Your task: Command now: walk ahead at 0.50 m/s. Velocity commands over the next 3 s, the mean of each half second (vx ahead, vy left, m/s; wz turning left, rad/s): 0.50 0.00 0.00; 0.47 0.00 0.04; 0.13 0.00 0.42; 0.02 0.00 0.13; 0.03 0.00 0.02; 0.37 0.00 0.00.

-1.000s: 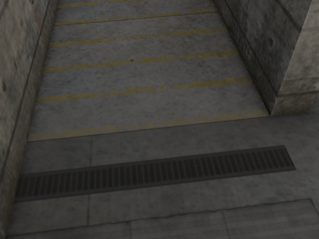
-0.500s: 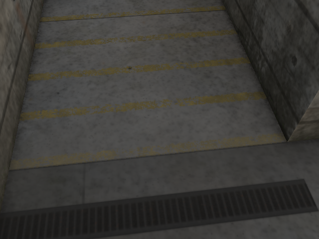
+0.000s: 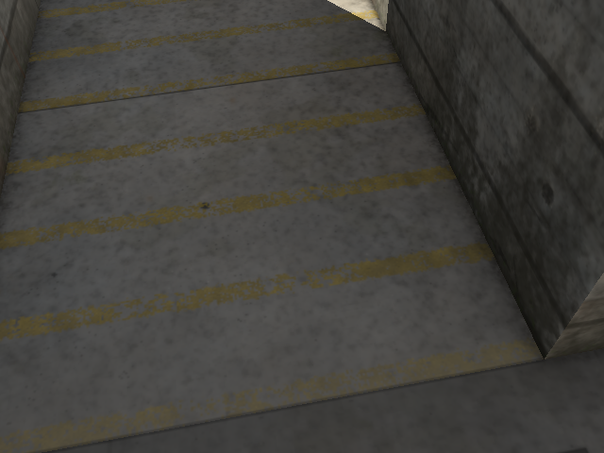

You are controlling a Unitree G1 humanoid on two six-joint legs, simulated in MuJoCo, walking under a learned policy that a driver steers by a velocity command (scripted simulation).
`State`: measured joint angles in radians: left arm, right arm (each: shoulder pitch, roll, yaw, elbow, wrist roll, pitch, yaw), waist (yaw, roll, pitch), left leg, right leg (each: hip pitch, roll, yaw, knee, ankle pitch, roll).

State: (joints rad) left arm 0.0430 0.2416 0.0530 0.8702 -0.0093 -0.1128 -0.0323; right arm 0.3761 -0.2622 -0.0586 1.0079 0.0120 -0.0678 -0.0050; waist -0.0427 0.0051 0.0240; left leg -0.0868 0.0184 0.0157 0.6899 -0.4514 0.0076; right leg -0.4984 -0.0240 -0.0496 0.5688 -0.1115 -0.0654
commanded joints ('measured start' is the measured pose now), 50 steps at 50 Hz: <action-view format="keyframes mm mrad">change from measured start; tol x16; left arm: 1 366 199 51 56 -2 -1 3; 6 156 112 16 23 20 -1 0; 26 342 205 38 101 -3 56 49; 29 507 -16 -30 82 2 24 41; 32 250 146 9 32 -35 -15 36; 50 -81 93 15 -88 2 6 20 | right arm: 1 15 -97 -5 -82 28 -58 11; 23 -478 -46 -1 -272 7 -40 59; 28 58 -239 -73 -148 -3 -39 33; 35 -182 -71 -14 -163 -23 -47 44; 50 0 -155 -33 -67 6 3 -14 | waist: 1 148 -212 -298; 4 60 -69 -80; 23 123 -78 89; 27 -73 -101 -135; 29 -23 327 -436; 33 7 32 -103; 50 -5 92 14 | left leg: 1 -683 -17 -138 676 -78 46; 6 -513 142 -84 480 199 40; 15 -677 123 -53 81 544 -7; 23 -646 63 -7 -156 452 30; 27 -115 -15 41 -177 401 117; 29 507 387 -718 -306 183 341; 36 -100 214 -250 -521 417 235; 50 22 167 -124 -395 711 156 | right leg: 1 812 -355 700 -279 -222 -227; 7 300 -200 253 -425 53 -162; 23 582 -240 110 -358 205 -104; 27 506 -172 36 50 592 -37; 28 265 -101 -6 396 255 -3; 29 -101 86 78 700 -455 37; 31 -262 -9 160 800 -377 3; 35 -77 -129 134 624 -179 9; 44 -187 -113 83 164 182 65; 50 -48 -18 73 -68 166 65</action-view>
